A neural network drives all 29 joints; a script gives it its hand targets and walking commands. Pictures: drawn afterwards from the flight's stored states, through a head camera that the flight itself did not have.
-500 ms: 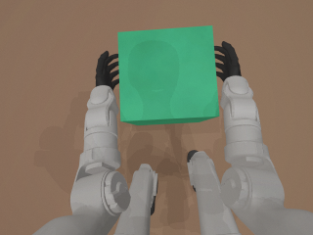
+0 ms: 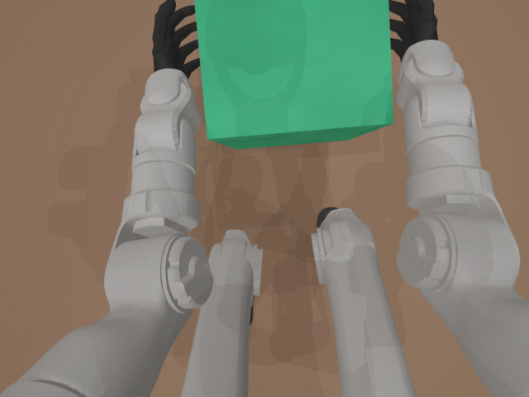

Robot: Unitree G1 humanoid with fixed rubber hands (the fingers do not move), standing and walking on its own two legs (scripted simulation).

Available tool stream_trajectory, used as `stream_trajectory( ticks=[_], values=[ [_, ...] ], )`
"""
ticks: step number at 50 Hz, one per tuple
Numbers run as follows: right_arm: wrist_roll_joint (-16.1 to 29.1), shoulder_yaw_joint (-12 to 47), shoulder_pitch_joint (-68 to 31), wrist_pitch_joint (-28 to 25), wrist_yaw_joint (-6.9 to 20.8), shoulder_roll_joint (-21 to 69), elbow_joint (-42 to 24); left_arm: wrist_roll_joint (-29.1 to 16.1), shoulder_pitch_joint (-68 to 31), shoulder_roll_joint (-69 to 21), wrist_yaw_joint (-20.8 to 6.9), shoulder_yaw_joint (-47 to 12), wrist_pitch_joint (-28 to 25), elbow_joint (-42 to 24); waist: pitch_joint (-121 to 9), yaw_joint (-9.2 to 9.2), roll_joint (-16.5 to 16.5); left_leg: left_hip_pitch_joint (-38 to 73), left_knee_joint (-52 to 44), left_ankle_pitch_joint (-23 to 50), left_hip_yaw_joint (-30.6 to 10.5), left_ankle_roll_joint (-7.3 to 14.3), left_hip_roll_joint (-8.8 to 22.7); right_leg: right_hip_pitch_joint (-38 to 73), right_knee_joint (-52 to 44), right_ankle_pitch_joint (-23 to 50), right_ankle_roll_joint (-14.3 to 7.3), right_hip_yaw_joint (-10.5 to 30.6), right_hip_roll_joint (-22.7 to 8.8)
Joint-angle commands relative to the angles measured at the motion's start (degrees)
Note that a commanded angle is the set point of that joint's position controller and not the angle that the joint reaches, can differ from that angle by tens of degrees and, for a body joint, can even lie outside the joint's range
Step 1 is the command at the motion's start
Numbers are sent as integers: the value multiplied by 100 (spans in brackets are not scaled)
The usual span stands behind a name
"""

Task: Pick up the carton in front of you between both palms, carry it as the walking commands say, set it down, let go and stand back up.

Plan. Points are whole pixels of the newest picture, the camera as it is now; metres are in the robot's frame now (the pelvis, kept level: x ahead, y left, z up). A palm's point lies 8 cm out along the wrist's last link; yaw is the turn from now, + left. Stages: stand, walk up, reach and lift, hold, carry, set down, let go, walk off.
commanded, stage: set down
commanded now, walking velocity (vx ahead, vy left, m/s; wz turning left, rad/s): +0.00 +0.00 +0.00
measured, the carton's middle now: (289, 72) +0.52 -0.07 -0.20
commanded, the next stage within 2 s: none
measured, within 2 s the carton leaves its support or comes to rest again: rests again in 0.90 s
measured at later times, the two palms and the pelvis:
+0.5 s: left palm (209, 82) +0.54 +0.06 -0.25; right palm (392, 55) +0.52 -0.24 -0.25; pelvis -0.01 +0.00 -0.08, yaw +3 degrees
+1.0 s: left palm (211, 88) +0.54 +0.07 -0.29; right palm (385, 69) +0.51 -0.24 -0.28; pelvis -0.02 +0.00 -0.11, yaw +4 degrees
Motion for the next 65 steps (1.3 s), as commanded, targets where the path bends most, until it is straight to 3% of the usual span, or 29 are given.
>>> stream_trajectory(
  ticks=[1,17,21,27,35,42,47,65],
  values=[
    [685,2568,-3315,-97,1204,5005,238,-650,-4040,-4907,-1301,-2820,-153,-35,-6296,-178,-568,705,-889,1315,748,43,-330,5841,-96,1828,-25,-967,269],
    [1156,2530,-4560,-185,1336,4096,511,-1173,-5385,-4128,-1037,-2946,-311,136,-5934,-421,-582,218,387,1103,856,86,-278,5373,1125,1846,-22,-977,82],
    [1212,2338,-4596,-276,1461,3866,625,-1216,-5391,-4152,-1003,-3040,-382,254,-5291,-606,-23,136,653,1392,835,68,-265,4754,1370,2120,-165,-933,82],
    [1350,2152,-4481,-348,1592,3735,699,-1527,-5556,-4275,-902,-3526,-478,103,-5378,-961,429,549,892,1876,752,5,-249,4496,1676,2540,-250,-981,33],
    [1284,1926,-4382,-389,1783,3456,814,-1447,-5399,-4252,-818,-3504,-485,277,-4948,-1121,757,1007,1001,2136,580,59,-225,3410,1827,2228,-272,-1098,-48],
    [1301,1865,-4672,-480,1814,3098,787,-1456,-5508,-4070,-821,-3394,-510,518,-4506,-1212,833,935,1067,1912,529,105,-206,3087,1885,1895,-308,-1094,-119],
    [1299,1816,-4804,-521,1802,2895,901,-1493,-5585,-3882,-890,-3297,-526,737,-4043,-1229,743,602,1113,1632,541,130,-196,3107,1909,1735,-339,-1035,-151],
    [836,1155,-4212,-433,1825,2161,1854,-847,-4848,-2729,-1126,-2331,-375,1728,-1775,-875,646,-126,1181,377,529,247,-125,2357,1841,448,-452,-836,-185]
  ],
)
